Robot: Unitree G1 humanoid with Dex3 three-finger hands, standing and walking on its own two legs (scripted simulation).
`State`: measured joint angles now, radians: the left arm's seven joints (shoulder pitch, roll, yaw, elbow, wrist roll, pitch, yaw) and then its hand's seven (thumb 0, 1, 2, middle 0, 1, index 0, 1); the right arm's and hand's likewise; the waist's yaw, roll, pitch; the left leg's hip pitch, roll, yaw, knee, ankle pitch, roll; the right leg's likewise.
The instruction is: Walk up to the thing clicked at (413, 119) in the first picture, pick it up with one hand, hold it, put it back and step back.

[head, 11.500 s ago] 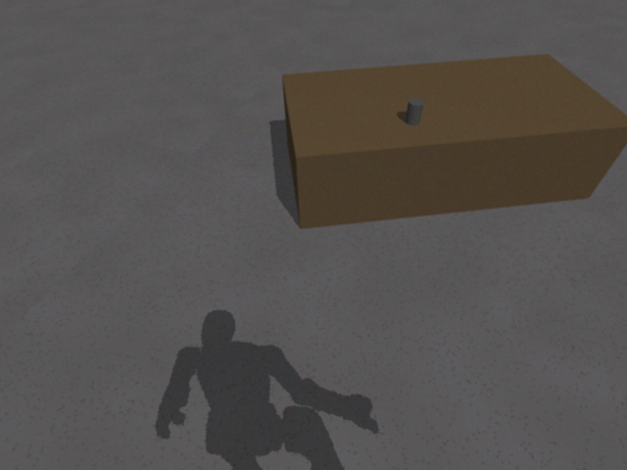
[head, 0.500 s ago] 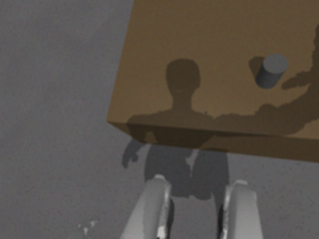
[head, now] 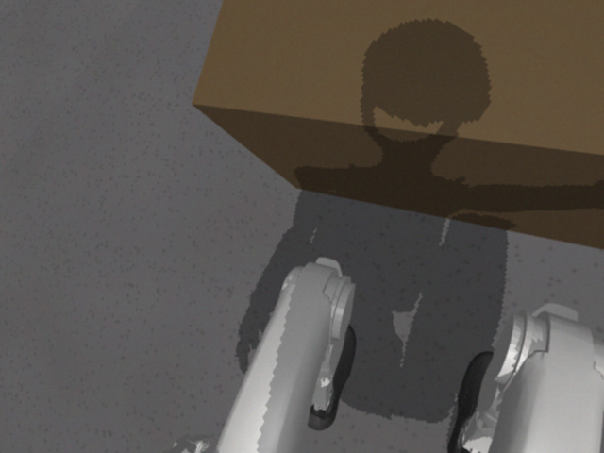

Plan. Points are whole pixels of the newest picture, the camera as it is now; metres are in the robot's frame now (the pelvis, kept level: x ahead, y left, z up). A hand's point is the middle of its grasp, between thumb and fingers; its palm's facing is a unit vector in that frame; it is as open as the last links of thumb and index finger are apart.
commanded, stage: close in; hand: right
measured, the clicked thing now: out of the picture +0.60 -0.27 +0.04
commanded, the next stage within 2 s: rest palm in 0.52 s
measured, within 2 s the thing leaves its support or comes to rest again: leaves its support in 1.94 s
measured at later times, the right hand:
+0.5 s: hand out of the picture +0.60 -0.29 +0.05, palm faces +0.24 +0.97 -0.04, open 17.6 cm
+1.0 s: hand out of the picture +0.60 -0.28 +0.06, palm faces +0.25 +0.97 -0.05, open 16.4 cm
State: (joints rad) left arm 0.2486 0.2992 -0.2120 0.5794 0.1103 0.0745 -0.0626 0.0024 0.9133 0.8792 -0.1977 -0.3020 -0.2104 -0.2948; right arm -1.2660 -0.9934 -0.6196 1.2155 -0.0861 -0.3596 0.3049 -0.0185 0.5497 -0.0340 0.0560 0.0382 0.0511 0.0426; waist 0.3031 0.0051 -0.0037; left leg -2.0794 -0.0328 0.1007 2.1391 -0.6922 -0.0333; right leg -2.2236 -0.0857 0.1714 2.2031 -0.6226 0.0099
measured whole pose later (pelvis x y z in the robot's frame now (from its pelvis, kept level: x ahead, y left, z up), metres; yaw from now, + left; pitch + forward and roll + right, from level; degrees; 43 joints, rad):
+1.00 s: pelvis +0.01 +0.01 +0.02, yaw -1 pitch +37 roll +8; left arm 0.23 0.30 -0.13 0.56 0.07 0.11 -0.04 0.00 0.89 0.90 -0.20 -0.30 -0.20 -0.30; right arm -1.17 -0.75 -0.51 1.10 -0.02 -0.29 0.16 -0.02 0.48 -0.11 0.22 0.16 0.22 0.17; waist 0.25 -0.03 -0.07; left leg -2.03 -0.04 0.08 2.09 -0.71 -0.02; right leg -2.14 -0.10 0.15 2.13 -0.65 0.02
